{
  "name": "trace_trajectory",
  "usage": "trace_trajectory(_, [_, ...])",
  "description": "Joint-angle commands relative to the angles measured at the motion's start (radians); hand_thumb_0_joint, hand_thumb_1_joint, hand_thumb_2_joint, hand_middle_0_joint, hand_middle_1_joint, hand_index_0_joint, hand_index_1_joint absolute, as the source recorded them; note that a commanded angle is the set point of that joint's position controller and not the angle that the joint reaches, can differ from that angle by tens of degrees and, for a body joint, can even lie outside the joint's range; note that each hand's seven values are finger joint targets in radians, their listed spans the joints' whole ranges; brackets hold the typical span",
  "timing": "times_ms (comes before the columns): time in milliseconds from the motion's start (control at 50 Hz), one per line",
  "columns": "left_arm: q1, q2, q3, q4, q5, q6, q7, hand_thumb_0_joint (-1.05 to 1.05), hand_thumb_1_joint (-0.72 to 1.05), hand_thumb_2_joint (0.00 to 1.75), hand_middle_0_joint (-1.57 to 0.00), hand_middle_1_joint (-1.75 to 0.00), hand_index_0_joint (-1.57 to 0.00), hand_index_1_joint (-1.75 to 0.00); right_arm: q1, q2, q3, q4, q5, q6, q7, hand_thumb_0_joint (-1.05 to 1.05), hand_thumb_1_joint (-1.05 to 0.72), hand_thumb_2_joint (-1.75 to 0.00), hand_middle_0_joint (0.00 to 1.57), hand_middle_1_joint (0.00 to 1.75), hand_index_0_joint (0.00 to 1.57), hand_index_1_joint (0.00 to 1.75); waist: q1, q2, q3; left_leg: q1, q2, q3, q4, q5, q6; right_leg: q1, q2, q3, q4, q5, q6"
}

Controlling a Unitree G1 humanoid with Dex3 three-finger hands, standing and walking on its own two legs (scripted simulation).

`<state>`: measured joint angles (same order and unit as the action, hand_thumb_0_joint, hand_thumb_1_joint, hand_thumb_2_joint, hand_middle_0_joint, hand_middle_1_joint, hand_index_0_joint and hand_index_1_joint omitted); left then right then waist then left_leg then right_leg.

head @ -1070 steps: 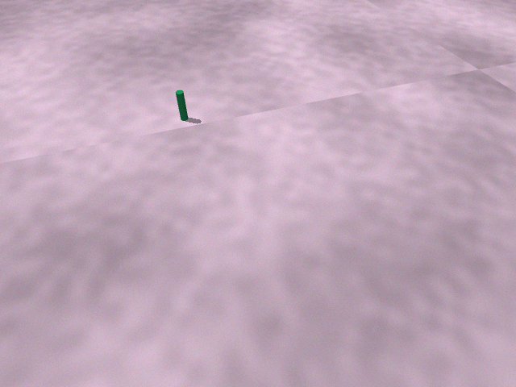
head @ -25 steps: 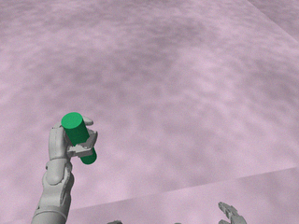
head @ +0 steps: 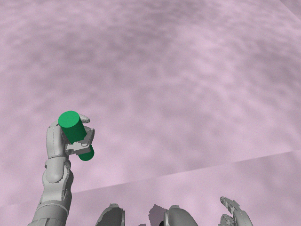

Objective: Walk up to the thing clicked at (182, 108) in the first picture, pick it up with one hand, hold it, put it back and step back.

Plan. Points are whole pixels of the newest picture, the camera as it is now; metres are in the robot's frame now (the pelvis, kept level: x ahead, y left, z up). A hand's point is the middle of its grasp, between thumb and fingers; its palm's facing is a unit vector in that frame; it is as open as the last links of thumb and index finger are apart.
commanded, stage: crouch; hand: left
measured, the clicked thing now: (79, 139) +0.34 +0.19 -0.02
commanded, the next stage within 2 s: lower in 1.54 s
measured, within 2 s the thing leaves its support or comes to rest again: neither
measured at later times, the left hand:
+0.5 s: hand (93, 150) +0.39 +0.21 -0.24, palm faces +0.24 -0.97 -0.05, open 6.2 cm
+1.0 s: hand (98, 156) +0.42 +0.22 -0.41, palm faces +0.23 -0.97 -0.03, open 6.2 cm
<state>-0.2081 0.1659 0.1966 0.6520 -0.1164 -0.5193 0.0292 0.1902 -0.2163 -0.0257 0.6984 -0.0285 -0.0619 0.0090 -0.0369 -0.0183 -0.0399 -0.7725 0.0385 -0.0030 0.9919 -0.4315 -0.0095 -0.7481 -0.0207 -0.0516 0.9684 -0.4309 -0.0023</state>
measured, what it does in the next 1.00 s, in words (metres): lowers itself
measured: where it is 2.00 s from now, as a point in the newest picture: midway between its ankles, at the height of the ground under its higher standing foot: outside the picture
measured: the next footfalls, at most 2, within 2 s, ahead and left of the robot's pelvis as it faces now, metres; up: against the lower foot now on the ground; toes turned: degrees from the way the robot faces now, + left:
none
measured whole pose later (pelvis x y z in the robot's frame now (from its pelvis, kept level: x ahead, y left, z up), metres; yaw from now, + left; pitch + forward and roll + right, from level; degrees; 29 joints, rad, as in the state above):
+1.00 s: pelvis -0.08 +0.00 -0.35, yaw -5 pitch +30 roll -5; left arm -0.77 0.52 0.56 1.25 -0.04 -0.80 -0.08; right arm 0.10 -0.27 0.09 0.77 -0.14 0.00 0.09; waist -0.19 -0.03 -0.04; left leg -2.19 0.05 -0.11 2.31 -0.66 -0.01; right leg -2.14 -0.02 -0.09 2.25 -0.65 -0.01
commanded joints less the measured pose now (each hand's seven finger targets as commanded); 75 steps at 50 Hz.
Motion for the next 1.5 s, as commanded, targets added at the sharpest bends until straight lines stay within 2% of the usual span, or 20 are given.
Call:
trace_trajectory(0, [-0.417,0.154,0.058,-0.173,-0.008,-0.213,-0.013,0.00,0.56,1.27,-1.27,-1.38,-1.29,-1.37,0.028,-0.152,-0.062,-0.074,-0.019,-0.038,0.006,0.00,-0.88,-0.90,0.20,0.30,0.20,0.30,-0.032,0.064,-0.431,0.029,-0.036,-0.022,0.064,0.113,0.022,-0.072,0.022,0.020,0.049,0.167,-0.018])
trace_trajectory(120, [-0.500,0.209,0.092,-0.029,-0.008,-0.316,-0.019,0.00,0.59,1.26,-1.25,-1.34,-1.26,-1.33,0.020,-0.180,-0.057,-0.073,-0.033,-0.037,0.026,0.00,-0.87,-0.90,0.20,0.30,0.20,0.30,-0.027,0.101,-0.584,-0.213,-0.034,-0.045,0.306,0.093,0.023,-0.324,0.027,0.029,0.277,0.110,-0.027])
trace_trajectory(140, [-0.478,0.181,0.073,0.031,-0.006,-0.319,-0.023,0.00,0.57,1.25,-1.25,-1.34,-1.26,-1.32,0.015,-0.187,-0.053,-0.083,-0.033,-0.033,0.031,0.00,-0.87,-0.89,0.20,0.30,0.20,0.30,-0.030,0.110,-0.589,-0.229,-0.034,-0.053,0.322,0.096,0.017,-0.373,0.030,0.014,0.318,0.099,-0.032])
trace_trajectory(180, [-0.520,0.263,0.136,-0.006,0.002,-0.340,-0.013,0.00,0.58,1.26,-1.24,-1.33,-1.26,-1.32,0.024,-0.200,-0.056,-0.077,-0.040,-0.021,0.037,0.00,-0.86,-0.89,0.20,0.30,0.20,0.30,-0.006,0.150,-0.651,-0.256,-0.030,-0.054,0.368,0.128,0.013,-0.417,0.029,0.019,0.375,0.110,-0.036])
trace_trajectory(240, [-0.542,0.244,0.139,-0.013,-0.011,-0.351,-0.014,0.00,0.57,1.30,-1.27,-1.39,-1.29,-1.37,0.035,-0.213,-0.058,-0.063,-0.045,-0.012,0.049,0.00,-0.88,-0.90,0.20,0.30,0.20,0.30,-0.008,0.185,-0.727,-0.269,-0.027,-0.059,0.445,0.202,0.010,-0.505,0.034,0.009,0.467,0.151,-0.041])
trace_trajectory(280, [-0.554,0.308,0.200,-0.001,-0.012,-0.353,-0.010,0.00,0.57,1.30,-1.28,-1.38,-1.29,-1.38,0.045,-0.217,-0.059,-0.048,-0.046,-0.002,0.051,0.00,-0.89,-0.90,0.20,0.30,0.20,0.30,-0.003,0.148,-0.768,-0.338,-0.030,-0.054,0.505,0.207,0.019,-0.496,0.037,0.019,0.504,0.175,-0.034])
trace_trajectory(300, [-0.565,0.281,0.173,0.024,-0.007,-0.353,-0.016,0.00,0.57,1.32,-1.28,-1.39,-1.30,-1.39,0.051,-0.216,-0.056,-0.039,-0.048,0.001,0.052,0.00,-0.89,-0.90,0.20,0.30,0.20,0.30,-0.034,0.131,-0.773,-0.380,-0.029,-0.057,0.538,0.210,0.023,-0.515,0.036,0.015,0.530,0.193,-0.034])
trace_trajectory(340, [-0.630,0.302,0.186,0.014,-0.011,-0.364,-0.025,0.00,0.53,1.30,-1.28,-1.39,-1.29,-1.39,0.049,-0.219,-0.055,-0.032,-0.050,0.003,0.058,0.00,-0.90,-0.91,0.20,0.30,0.20,0.30,-0.048,0.114,-0.799,-0.443,-0.029,-0.058,0.593,0.182,0.027,-0.548,0.036,0.024,0.573,0.177,-0.030])
trace_trajectory(380, [-0.670,0.302,0.188,0.078,-0.002,-0.366,-0.036,0.00,0.51,1.32,-1.29,-1.41,-1.30,-1.41,0.052,-0.222,-0.053,-0.019,-0.056,0.006,0.061,0.00,-0.90,-0.91,0.20,0.30,0.20,0.30,-0.069,0.115,-0.788,-0.495,-0.027,-0.066,0.641,0.144,0.026,-0.627,0.036,0.012,0.625,0.137,-0.032])
trace_trajectory(460, [-0.728,0.373,0.242,0.146,0.014,-0.384,-0.046,0.00,0.51,1.30,-1.30,-1.40,-1.31,-1.39,0.046,-0.227,-0.042,-0.011,-0.065,0.014,0.066,0.00,-0.90,-0.90,0.20,0.30,0.20,0.30,-0.067,0.121,-0.776,-0.625,-0.028,-0.065,0.708,0.023,0.019,-0.721,0.035,0.005,0.706,0.023,-0.037])
trace_trajectory(500, [-0.762,0.376,0.238,0.181,0.017,-0.389,-0.059,0.00,0.49,1.30,-1.30,-1.40,-1.31,-1.40,0.044,-0.233,-0.036,-0.007,-0.070,0.016,0.070,0.00,-0.90,-0.90,0.20,0.30,0.20,0.30,-0.074,0.153,-0.784,-0.631,-0.025,-0.065,0.745,0.013,0.015,-0.794,0.035,-0.004,0.754,0.003,-0.041])
trace_trajectory(580, [-0.817,0.461,0.297,0.244,0.030,-0.402,-0.066,0.00,0.43,1.29,-1.30,-1.41,-1.32,-1.40,0.049,-0.244,-0.021,0.003,-0.082,0.023,0.073,0.00,-0.91,-0.91,0.20,0.30,0.20,0.30,-0.072,0.190,-0.807,-0.688,-0.023,-0.053,0.819,-0.024,0.013,-0.867,0.035,-0.012,0.828,-0.033,-0.042])
trace_trajectory(620, [-0.869,0.455,0.282,0.245,0.031,-0.406,-0.074,0.00,0.41,1.28,-1.29,-1.40,-1.30,-1.40,0.048,-0.233,-0.013,0.008,-0.088,0.025,0.075,0.00,-0.90,-0.91,0.20,0.30,0.20,0.30,-0.095,0.185,-0.793,-0.773,-0.027,-0.035,0.861,-0.087,0.015,-0.848,0.031,0.008,0.836,-0.075,-0.034])
trace_trajectory(720, [-0.907,0.555,0.338,0.254,0.047,-0.402,-0.080,0.00,0.43,1.27,-1.24,-1.36,-1.25,-1.36,0.063,-0.257,-0.003,0.025,-0.098,0.033,0.074,0.00,-0.90,-0.91,0.20,0.30,0.20,0.30,-0.096,0.229,-0.830,-0.816,-0.025,-0.027,0.939,-0.077,0.016,-0.891,0.034,-0.003,0.919,-0.061,-0.034])
trace_trajectory(820, [-0.975,0.570,0.346,0.308,0.051,-0.400,-0.084,0.00,0.43,1.26,-1.23,-1.36,-1.25,-1.35,0.050,-0.274,0.018,0.038,-0.106,0.042,0.069,0.00,-0.89,-0.90,0.20,0.30,0.20,0.30,-0.138,0.233,-0.726,-0.900,-0.022,-0.044,0.991,-0.168,0.014,-1.008,0.037,-0.042,0.991,-0.118,-0.034])
trace_trajectory(880, [-0.953,0.627,0.375,0.347,0.056,-0.398,-0.094,0.00,0.43,1.26,-1.24,-1.37,-1.26,-1.35,0.041,-0.277,0.035,0.036,-0.112,0.047,0.070,0.00,-0.88,-0.90,0.20,0.30,0.20,0.30,-0.136,0.211,-0.689,-0.991,-0.025,-0.036,1.030,-0.224,0.024,-0.997,0.041,-0.045,1.004,-0.163,-0.025])
trace_trajectory(1040, [-0.929,0.688,0.434,0.361,0.054,-0.391,-0.122,0.00,0.47,1.28,-1.27,-1.39,-1.30,-1.38,0.037,-0.319,0.069,0.007,-0.133,0.060,0.073,0.00,-0.89,-0.90,0.20,0.30,0.20,0.30,-0.143,0.256,-0.709,-1.006,-0.018,-0.060,1.108,-0.119,0.013,-1.025,0.049,-0.076,1.104,-0.063,-0.028])
trace_trajectory(1260, [-0.943,0.667,0.394,0.333,0.055,-0.385,-0.139,0.00,0.55,1.30,-1.28,-1.40,-1.31,-1.38,0.044,-0.347,0.102,0.027,-0.164,0.079,0.083,0.00,-0.89,-0.90,0.20,0.30,0.20,0.30,-0.189,0.312,-0.636,-0.998,-0.008,-0.098,1.168,-0.114,0.004,-1.103,0.053,-0.112,1.162,-0.046,-0.028])
trace_trajectory(1320, [-0.954,0.721,0.416,0.296,0.051,-0.396,-0.127,0.00,0.53,1.29,-1.29,-1.40,-1.32,-1.38,0.036,-0.349,0.115,0.023,-0.172,0.085,0.082,0.00,-0.89,-0.90,0.20,0.30,0.20,0.30,-0.187,0.312,-0.652,-1.022,-0.007,-0.098,1.192,-0.128,0.006,-1.074,0.058,-0.114,1.165,-0.052,-0.024])
trace_trajectory(1480, [-0.911,0.720,0.409,0.361,0.061,-0.405,-0.113,0.00,0.55,1.32,-1.32,-1.42,-1.35,-1.41,0.004,-0.372,0.147,0.005,-0.191,0.093,0.086,0.00,-0.89,-0.90,0.20,0.30,0.20,0.30,-0.204,0.329,-0.582,-1.021,-0.002,-0.119,1.211,-0.094,-0.001,-1.103,0.057,-0.135,1.200,-0.025,-0.027])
